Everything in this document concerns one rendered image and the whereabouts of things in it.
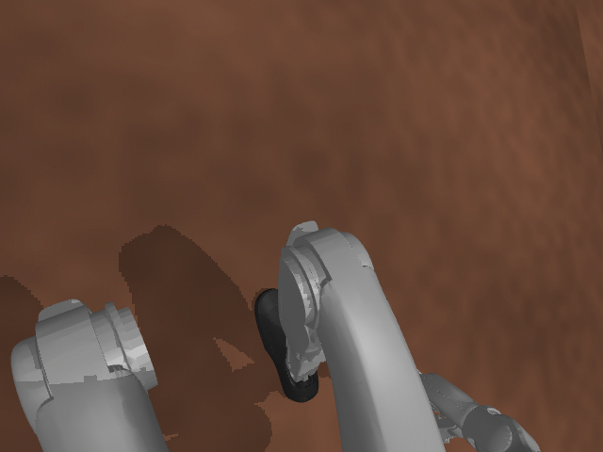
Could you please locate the right robot arm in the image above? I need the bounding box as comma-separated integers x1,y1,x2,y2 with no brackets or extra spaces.
462,405,541,452

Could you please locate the right robot hand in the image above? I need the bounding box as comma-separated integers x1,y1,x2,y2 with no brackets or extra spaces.
417,370,479,444

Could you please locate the right robot foot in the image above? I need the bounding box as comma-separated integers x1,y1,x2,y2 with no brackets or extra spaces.
254,288,318,403

